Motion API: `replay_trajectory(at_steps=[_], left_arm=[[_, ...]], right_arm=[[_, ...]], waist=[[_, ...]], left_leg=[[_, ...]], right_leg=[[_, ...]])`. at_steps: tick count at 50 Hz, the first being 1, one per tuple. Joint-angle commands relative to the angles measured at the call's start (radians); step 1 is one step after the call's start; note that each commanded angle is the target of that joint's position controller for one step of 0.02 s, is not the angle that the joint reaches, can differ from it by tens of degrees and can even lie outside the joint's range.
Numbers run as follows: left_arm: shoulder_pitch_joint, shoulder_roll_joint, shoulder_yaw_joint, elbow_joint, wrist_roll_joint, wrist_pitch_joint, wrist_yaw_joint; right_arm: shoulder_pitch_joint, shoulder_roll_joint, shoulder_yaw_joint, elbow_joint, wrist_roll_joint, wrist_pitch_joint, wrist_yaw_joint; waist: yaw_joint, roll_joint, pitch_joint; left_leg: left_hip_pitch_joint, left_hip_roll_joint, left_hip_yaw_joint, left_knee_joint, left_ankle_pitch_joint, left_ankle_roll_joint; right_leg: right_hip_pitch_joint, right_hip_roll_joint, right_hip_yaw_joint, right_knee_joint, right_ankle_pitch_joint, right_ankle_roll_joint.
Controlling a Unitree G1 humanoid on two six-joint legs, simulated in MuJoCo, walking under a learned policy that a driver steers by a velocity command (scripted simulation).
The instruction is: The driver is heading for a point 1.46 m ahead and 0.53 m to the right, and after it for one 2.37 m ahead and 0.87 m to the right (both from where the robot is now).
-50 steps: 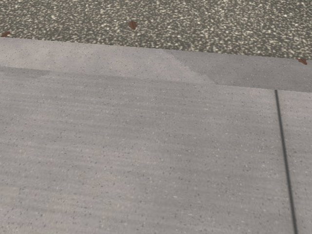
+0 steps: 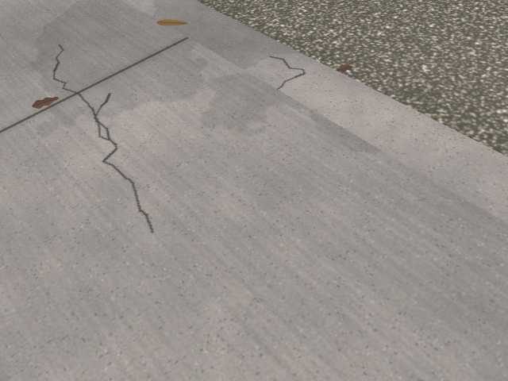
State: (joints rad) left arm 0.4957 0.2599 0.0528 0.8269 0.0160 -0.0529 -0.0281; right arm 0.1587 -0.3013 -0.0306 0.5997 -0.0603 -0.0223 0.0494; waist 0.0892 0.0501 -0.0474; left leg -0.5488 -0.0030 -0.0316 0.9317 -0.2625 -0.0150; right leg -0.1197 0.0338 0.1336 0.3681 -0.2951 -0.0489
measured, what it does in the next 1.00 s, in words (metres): walks ahead, turning right: left foot, then right foot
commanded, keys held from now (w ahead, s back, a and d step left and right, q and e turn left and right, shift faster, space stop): w+e+shift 0.74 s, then w+shift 0.14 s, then w+q+shift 0.12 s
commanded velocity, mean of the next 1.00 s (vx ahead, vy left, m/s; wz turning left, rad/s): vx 0.94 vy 0.00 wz -0.73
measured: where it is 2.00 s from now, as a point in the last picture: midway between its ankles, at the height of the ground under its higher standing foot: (506, 164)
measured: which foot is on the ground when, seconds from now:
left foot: up 0.00-0.16, down 0.18-0.62, up 0.64-1.00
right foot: down 0.00-0.20, up 0.22-0.60, down 0.62-1.00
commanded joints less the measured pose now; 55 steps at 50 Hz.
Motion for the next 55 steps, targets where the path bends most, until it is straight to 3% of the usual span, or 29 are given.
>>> replay_trajectory(at_steps=[1, 5, 7, 8, 9, 10, 11, 13, 14, 18, 24, 27, 29, 30, 31, 32, 33, 34, 35, 36, 38, 42, 45, 48, 50, 52, 53, 54, 55], left_arm=[[-0.028, 0.176, 0.048, -0.047, -0.004, -0.007, 0.012], [0.013, 0.192, 0.061, -0.019, 0.001, 0.005, 0.016], [-0.037, 0.205, 0.067, -0.025, -0.001, 0.003, 0.016], [-0.081, 0.217, 0.07, -0.034, -0.007, -0.006, 0.014], [-0.111, 0.207, 0.069, -0.043, -0.019, -0.021, 0.006], [-0.109, 0.109, 0.043, -0.085, -0.045, -0.037, 0.008], [-0.13, 0.081, 0.025, -0.133, -0.048, -0.03, 0.013], [-0.205, 0.116, 0.03, -0.108, -0.003, 0.0, 0.002], [-0.206, 0.104, 0.028, -0.1, 0.004, 0.008, -0.013], [-0.316, 0.068, 0.013, -0.146, 0.019, 0.05, -0.053], [-0.553, 0.068, -0.026, -0.262, 0.015, 0.049, -0.087], [-0.548, 0.077, -0.033, -0.259, 0.009, 0.048, -0.084], [-0.309, 0.144, -0.008, -0.194, 0.007, 0.046, -0.064], [-0.082, 0.2, 0.021, -0.127, 0.009, 0.042, -0.046], [0.025, 0.25, 0.054, -0.071, 0.004, 0.043, -0.017], [-0.057, 0.339, 0.075, -0.084, -0.008, 0.056, 0.005], [-0.088, 0.405, 0.088, -0.138, 0.018, 0.065, 0.005], [-0.081, 0.354, 0.087, -0.138, 0.009, 0.067, 0.014], [-0.118, 0.305, 0.075, -0.122, 0.008, 0.059, 0.023], [-0.154, 0.277, 0.066, -0.114, 0.007, 0.044, 0.027], [-0.205, 0.226, 0.042, -0.119, 0.002, 0.012, 0.036], [-0.163, 0.185, 0.028, -0.084, -0.008, -0.037, 0.02], [-0.1, 0.186, 0.028, -0.049, -0.03, -0.059, 0.009], [-0.042, 0.218, 0.029, -0.009, -0.019, -0.068, 0.015], [-0.04, 0.263, 0.037, 0.006, 0.004, -0.059, 0.031], [-0.114, 0.277, 0.042, 0.001, 0.049, -0.028, 0.049], [-0.173, 0.259, 0.037, -0.012, 0.057, -0.021, 0.055], [-0.099, 0.111, 0.001, -0.067, 0.025, -0.035, 0.037], [-0.075, 0.115, -0.015, -0.088, 0.02, -0.062, 0.026]], right_arm=[[-0.167, -0.043, -0.007, -0.104, 0.011, -0.017, 0.014], [-0.259, -0.044, -0.001, -0.122, 0.027, -0.028, 0.005], [-0.176, -0.062, -0.009, -0.102, 0.04, -0.039, -0.015], [-0.044, -0.093, -0.023, -0.061, 0.037, -0.047, -0.033], [0.133, -0.166, -0.052, -0.014, 0.02, -0.056, -0.057], [0.333, -0.277, -0.085, 0.006, -0.009, -0.054, -0.078], [0.304, -0.306, -0.089, 0.017, -0.007, -0.041, -0.081], [0.168, -0.131, -0.047, 0.007, -0.005, -0.042, -0.075], [0.16, -0.097, -0.036, 0.022, -0.002, -0.045, -0.071], [0.224, -0.048, -0.022, 0.102, 0.028, -0.078, -0.057], [0.213, -0.062, -0.021, 0.174, 0.027, -0.102, -0.059], [0.276, -0.146, -0.035, 0.202, 0.028, -0.096, -0.071], [0.238, -0.223, -0.054, 0.191, 0.022, -0.066, -0.085], [0.185, -0.236, -0.057, 0.167, 0.019, -0.054, -0.084], [0.177, -0.203, -0.053, 0.166, 0.011, -0.047, -0.068], [0.179, -0.053, -0.013, 0.122, -0.003, -0.059, -0.051], [0.204, -0.102, -0.015, 0.008, 0.028, -0.08, -0.052], [0.105, -0.149, -0.014, -0.001, 0.019, -0.099, -0.052], [0.1, -0.146, -0.009, 0.003, 0.022, -0.106, -0.051], [0.088, -0.134, -0.003, 0.013, 0.005, -0.097, -0.054], [0.154, -0.113, 0.005, 0.038, -0.022, -0.051, -0.051], [-0.05, -0.041, 0.033, -0.044, -0.007, -0.031, -0.03], [-0.128, -0.014, 0.043, -0.047, 0.024, -0.044, -0.011], [-0.178, -0.052, 0.028, -0.041, 0.037, -0.045, -0.013], [-0.096, -0.101, 0.005, -0.011, 0.034, -0.046, -0.019], [0.248, -0.164, -0.031, 0.098, 0.051, -0.037, -0.037], [0.458, -0.205, -0.053, 0.157, 0.048, -0.027, -0.051], [0.492, -0.308, -0.085, 0.173, 0.024, -0.023, -0.056], [0.397, -0.247, -0.076, 0.171, 0.041, -0.015, -0.038]], waist=[[-0.008, -0.211, 0.125], [0.025, -0.233, 0.119], [-0.037, -0.231, 0.089], [-0.115, -0.189, 0.033], [-0.212, -0.098, -0.073], [-0.296, 0.13, -0.258], [-0.246, 0.263, -0.263], [-0.184, 0.03, -0.018], [-0.158, 0.022, 0.031], [-0.13, 0.07, 0.141], [-0.091, 0.001, 0.229], [-0.065, 0.014, 0.157], [0.08, 0.069, 0.004], [0.18, 0.072, -0.1], [0.19, -0.032, -0.131], [0.068, -0.262, -0.072], [0.026, -0.265, -0.293], [0.05, -0.084, -0.205], [-0.011, -0.019, -0.032], [-0.062, 0.041, 0.043], [-0.146, 0.058, 0.098], [-0.109, -0.005, 0.191], [-0.044, -0.037, 0.155], [-0.009, -0.062, 0.134], [-0.064, -0.123, 0.052], [-0.248, -0.163, -0.096], [-0.363, -0.119, -0.161], [-0.261, 0.202, -0.218], [-0.193, 0.247, -0.261]], left_leg=[[-0.103, -0.012, 0.035, -0.135, 0.035, -0.036], [0.031, -0.053, 0.052, -0.343, -0.012, -0.041], [0.272, -0.061, 0.04, -0.435, 0.014, -0.021], [0.496, -0.062, 0.032, -0.487, 0.047, 0.0], [0.77, 0.022, -0.029, -0.479, 0.01, 0.03], [1.049, 0.316, -0.353, -0.56, -0.433, 0.085], [0.95, 0.462, -0.734, -0.714, -0.689, 0.128], [0.703, 0.388, -0.5, -0.685, -0.47, 0.132], [0.635, 0.342, -0.369, -0.716, -0.335, 0.123], [0.577, 0.277, -0.1, -0.773, 0.012, 0.098], [0.46, 0.206, 0.241, -0.857, 0.457, 0.054], [0.538, 0.21, 0.308, -0.71, 1.185, 0.026], [0.562, 0.255, 0.291, -0.371, 1.438, 0.027], [0.459, 0.268, 0.263, -0.097, 1.374, 0.044], [0.248, 0.169, 0.26, 0.265, 0.711, 0.036], [-0.071, 0.012, 0.23, 0.664, -0.234, 0.015], [-0.309, -0.023, 0.008, 0.796, -0.224, 0.002], [-0.355, 0.034, -0.056, 0.704, -0.118, 0.006], [-0.332, 0.072, -0.049, 0.588, -0.068, 0.005], [-0.261, 0.103, -0.046, 0.512, -0.081, -0.007], [-0.128, 0.146, -0.045, 0.387, -0.124, -0.039], [-0.041, 0.166, 0.04, 0.007, 0.108, -0.052], [0.099, 0.11, 0.09, -0.26, 0.46, 0.008], [0.078, 0.055, 0.127, -0.387, 0.459, 0.077], [0.14, -0.025, 0.154, -0.385, 0.294, 0.111], [0.405, -0.082, 0.154, -0.364, 0.128, 0.149], [0.641, -0.024, 0.084, -0.345, 0.035, 0.185], [0.922, 0.21, -0.404, -0.363, -0.17, 0.339], [0.959, 0.296, -0.885, -0.634, -0.236, 0.403]], right_leg=[[-0.016, -0.146, 0.286, -0.23, -0.132, -0.153], [-0.019, -0.154, 0.311, -0.181, -0.078, -0.164], [-0.117, -0.163, 0.321, -0.128, 0.055, -0.14], [-0.199, -0.131, 0.286, -0.008, 0.23, -0.114], [-0.331, -0.058, 0.205, 0.24, 0.291, -0.084], [-0.542, 0.036, 0.065, 0.59, 0.011, -0.049], [-0.68, 0.055, -0.016, 0.787, -0.198, -0.048], [-0.721, -0.071, -0.04, 0.899, -0.041, -0.056], [-0.699, -0.102, -0.048, 0.877, -0.008, -0.048], [-0.785, -0.146, -0.078, 0.9, 0.065, -0.034], [-0.661, -0.115, -0.232, 0.588, 0.258, -0.06], [-0.414, 0.013, -0.365, 0.445, 0.239, -0.12], [-0.149, 0.074, -0.337, 0.431, 0.139, -0.161], [0.115, 0.084, -0.27, 0.386, 0.11, -0.199], [0.353, 0.056, -0.172, 0.297, 0.081, -0.225], [0.417, -0.126, 0.13, 0.319, 0.169, -0.258], [0.63, -0.277, 0.594, 0.077, -0.011, -0.437], [0.533, -0.281, 0.646, -0.07, -0.146, -0.393], [0.34, -0.258, 0.583, -0.124, -0.126, -0.355], [0.18, -0.213, 0.504, -0.132, -0.034, -0.333], [-0.054, -0.141, 0.351, -0.14, 0.096, -0.319], [-0.267, -0.041, 0.184, -0.23, 0.251, -0.272], [-0.191, -0.036, 0.111, -0.277, 0.463, -0.203], [0.083, -0.095, 0.052, -0.262, 0.748, -0.15], [0.245, -0.14, 0.0, -0.114, 1.136, -0.113], [0.253, -0.161, -0.063, 0.279, 1.337, -0.089], [0.071, -0.122, -0.113, 0.631, 1.168, -0.074], [-0.369, 0.052, -0.14, 1.12, 0.294, -0.002], [-0.586, 0.12, -0.048, 1.201, -0.109, 0.001]])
